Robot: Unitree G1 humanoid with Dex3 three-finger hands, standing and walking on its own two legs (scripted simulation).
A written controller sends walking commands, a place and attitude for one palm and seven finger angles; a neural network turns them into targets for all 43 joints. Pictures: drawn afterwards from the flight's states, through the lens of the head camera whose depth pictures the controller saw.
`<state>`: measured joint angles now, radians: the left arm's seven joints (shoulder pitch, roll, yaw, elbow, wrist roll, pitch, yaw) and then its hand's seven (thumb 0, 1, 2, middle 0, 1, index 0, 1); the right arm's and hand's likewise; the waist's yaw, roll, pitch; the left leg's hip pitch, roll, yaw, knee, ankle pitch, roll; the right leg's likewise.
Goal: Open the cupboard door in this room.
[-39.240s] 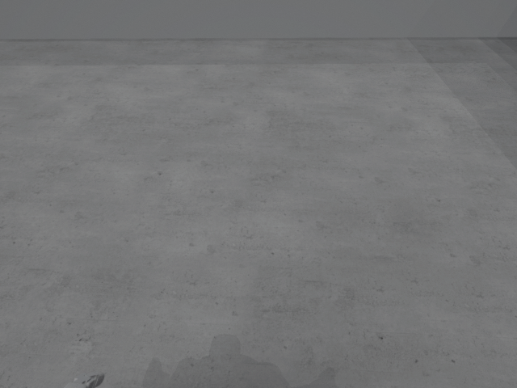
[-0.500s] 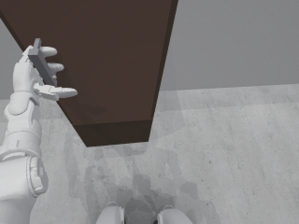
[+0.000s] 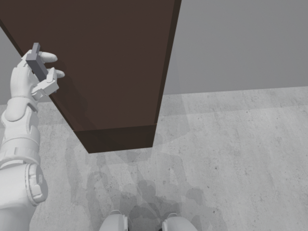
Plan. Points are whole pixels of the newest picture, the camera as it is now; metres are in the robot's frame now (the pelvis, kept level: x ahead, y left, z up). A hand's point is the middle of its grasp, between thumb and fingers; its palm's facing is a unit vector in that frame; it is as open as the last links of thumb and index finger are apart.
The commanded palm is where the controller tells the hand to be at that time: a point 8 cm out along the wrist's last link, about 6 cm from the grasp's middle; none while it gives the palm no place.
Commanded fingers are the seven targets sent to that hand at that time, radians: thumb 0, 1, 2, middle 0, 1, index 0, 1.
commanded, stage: pull the door open along its arc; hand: left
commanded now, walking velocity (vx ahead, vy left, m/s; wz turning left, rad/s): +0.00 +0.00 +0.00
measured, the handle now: (44, 69) +0.51 +0.26 +0.08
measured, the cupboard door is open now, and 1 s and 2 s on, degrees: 0 47 50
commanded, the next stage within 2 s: open thumb and fingers to let go in 1.02 s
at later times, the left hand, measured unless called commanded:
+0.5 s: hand (57, 105) +0.40 +0.21 +0.08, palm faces +0.05 -1.00 +0.00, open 5.6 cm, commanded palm +0.34 +0.25 +0.08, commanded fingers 0.00 0.90 0.90 -0.40 -1.35 -0.40 -1.35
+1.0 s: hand (114, 162) +0.26 +0.08 +0.08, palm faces +0.41 -0.91 -0.01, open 5.7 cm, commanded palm +0.19 +0.11 +0.08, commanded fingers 0.00 0.90 0.90 -0.40 -1.35 -0.40 -1.35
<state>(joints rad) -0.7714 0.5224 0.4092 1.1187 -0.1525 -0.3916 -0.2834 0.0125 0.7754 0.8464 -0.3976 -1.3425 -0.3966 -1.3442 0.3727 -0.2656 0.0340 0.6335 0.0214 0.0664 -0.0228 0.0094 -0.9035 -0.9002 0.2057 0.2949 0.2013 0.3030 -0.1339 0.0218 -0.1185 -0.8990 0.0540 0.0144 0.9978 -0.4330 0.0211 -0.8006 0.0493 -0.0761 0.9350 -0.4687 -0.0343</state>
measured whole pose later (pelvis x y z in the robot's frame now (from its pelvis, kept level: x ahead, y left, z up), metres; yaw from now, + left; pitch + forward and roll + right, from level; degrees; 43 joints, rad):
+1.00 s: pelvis +0.01 -0.03 +0.02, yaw +3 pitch +8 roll +0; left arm 0.32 -0.08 -0.22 -0.08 0.08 -0.15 0.51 0.01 0.70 0.73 -0.36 -1.35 -0.40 -1.35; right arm 0.19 -0.16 0.04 0.48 -0.05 0.05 0.04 0.01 -0.90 -0.90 0.20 0.29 0.20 0.30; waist -0.01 0.03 -0.15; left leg -0.61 0.02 0.00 0.89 -0.43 -0.01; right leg -0.53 0.02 -0.09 0.88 -0.51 -0.06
